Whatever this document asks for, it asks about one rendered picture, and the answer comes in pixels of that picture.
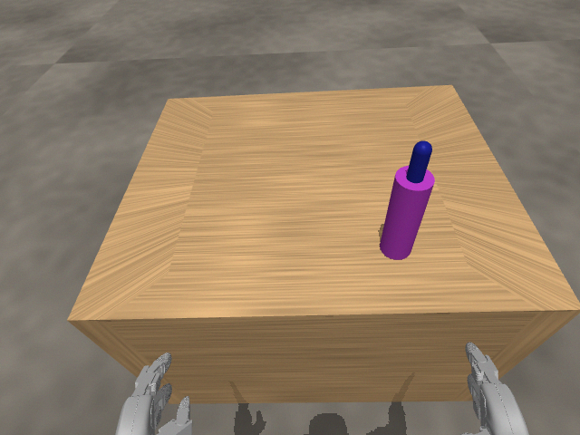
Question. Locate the right robot hand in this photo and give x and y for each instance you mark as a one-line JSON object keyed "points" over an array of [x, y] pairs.
{"points": [[493, 402]]}

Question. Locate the left robot hand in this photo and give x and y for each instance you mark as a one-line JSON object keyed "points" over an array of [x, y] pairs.
{"points": [[141, 413]]}

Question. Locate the bottle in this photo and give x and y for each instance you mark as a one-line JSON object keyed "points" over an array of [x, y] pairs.
{"points": [[409, 198]]}

